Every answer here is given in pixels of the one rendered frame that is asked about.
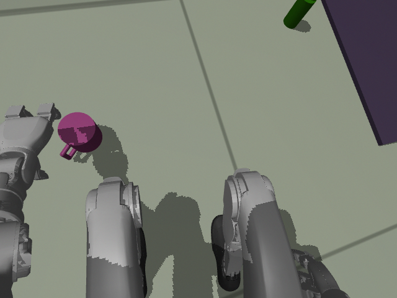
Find right robot hand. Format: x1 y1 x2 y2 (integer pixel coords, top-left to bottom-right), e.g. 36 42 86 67
292 249 340 298

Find right robot foot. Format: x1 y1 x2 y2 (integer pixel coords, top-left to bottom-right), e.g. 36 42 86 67
211 215 241 291

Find left robot hand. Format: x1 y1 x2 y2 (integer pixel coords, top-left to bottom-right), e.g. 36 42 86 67
0 103 61 180

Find left robot arm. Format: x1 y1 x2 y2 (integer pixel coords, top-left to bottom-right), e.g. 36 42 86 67
0 147 38 298

